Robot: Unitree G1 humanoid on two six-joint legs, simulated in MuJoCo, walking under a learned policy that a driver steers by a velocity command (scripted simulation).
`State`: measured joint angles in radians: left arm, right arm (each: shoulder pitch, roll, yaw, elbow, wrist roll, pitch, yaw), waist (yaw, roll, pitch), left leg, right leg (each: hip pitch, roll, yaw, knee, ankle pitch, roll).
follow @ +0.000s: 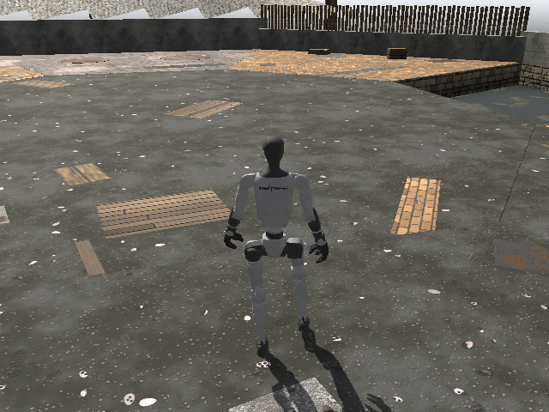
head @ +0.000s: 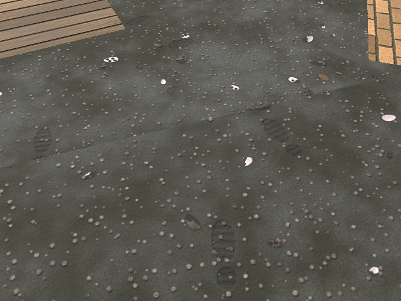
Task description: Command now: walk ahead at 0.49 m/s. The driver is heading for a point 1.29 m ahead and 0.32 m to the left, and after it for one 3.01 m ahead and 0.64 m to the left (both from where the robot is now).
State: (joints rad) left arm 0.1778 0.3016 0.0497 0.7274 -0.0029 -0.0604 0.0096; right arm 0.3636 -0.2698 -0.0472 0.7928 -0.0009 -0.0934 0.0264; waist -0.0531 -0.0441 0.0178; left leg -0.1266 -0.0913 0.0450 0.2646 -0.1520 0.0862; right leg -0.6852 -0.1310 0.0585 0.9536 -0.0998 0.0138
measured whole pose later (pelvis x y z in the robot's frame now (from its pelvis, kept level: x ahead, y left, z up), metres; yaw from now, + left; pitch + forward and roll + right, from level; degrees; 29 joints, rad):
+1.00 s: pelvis +0.56 +0.02 -0.01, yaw +15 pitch +2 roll +0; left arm 0.22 0.27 0.00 0.76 0.10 -0.10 -0.02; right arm 0.32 -0.25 -0.04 0.79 -0.05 -0.11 0.04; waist -0.02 -0.03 0.03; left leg -0.31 -0.12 -0.02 0.46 -0.18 0.11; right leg -0.54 -0.08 0.10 1.14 -0.30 -0.01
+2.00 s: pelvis +1.04 +0.28 -0.01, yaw +41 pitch +1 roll +0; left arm 0.33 0.23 0.02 0.95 0.08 -0.11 -0.05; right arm 0.26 -0.24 -0.06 0.87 -0.04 -0.11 0.01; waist 0.00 -0.02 0.01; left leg -0.29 -0.04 0.06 0.46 -0.19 0.06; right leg -0.35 -0.10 0.01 1.13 -0.40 -0.07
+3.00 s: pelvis +1.32 +0.48 -0.14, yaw +6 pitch +2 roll -1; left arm 0.19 0.31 0.10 0.71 0.00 0.07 0.06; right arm 0.22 -0.22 -0.07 0.71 -0.02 0.01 -0.04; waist 0.00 -0.05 -0.01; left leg -0.37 0.03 0.03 0.56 -0.23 0.01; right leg -0.72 0.10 0.13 1.30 -0.35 0.05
